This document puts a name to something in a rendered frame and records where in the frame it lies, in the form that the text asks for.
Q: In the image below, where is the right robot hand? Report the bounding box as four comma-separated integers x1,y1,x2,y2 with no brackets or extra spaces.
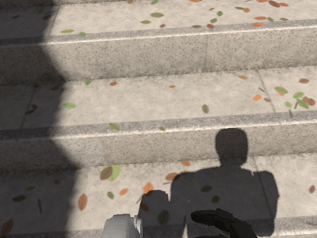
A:
190,208,258,238

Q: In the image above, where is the robot left thigh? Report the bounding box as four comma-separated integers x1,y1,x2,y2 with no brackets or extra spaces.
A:
100,213,143,238

